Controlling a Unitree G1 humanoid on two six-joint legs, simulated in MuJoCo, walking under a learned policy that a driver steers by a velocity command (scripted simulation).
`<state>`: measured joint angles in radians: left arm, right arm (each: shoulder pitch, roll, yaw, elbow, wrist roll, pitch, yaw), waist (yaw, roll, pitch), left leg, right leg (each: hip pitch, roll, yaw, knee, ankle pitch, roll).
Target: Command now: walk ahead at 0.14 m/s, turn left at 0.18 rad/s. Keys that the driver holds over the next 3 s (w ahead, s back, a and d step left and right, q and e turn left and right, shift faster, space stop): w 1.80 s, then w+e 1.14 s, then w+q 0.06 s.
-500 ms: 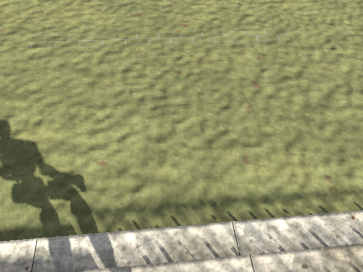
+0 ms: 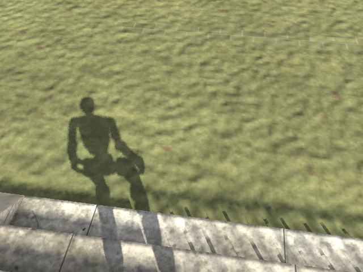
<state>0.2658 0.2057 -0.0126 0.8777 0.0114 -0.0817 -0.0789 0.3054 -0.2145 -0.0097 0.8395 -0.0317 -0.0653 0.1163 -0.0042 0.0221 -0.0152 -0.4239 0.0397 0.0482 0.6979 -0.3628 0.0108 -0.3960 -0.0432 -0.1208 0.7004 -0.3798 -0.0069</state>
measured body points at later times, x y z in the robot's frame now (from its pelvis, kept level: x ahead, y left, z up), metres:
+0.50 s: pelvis +0.12 -0.01 -0.03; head +0.11 -0.01 +0.42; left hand -0.02 +0.14 -0.18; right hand +0.25 -0.20 -0.17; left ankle +0.33 +0.17 -0.70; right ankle -0.01 -0.09 -0.72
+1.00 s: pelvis +0.36 +0.02 -0.22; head +0.36 +0.02 +0.23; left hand +0.46 +0.25 -0.36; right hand +0.24 -0.16 -0.37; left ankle +0.30 +0.13 -0.91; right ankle +0.58 -0.13 -0.88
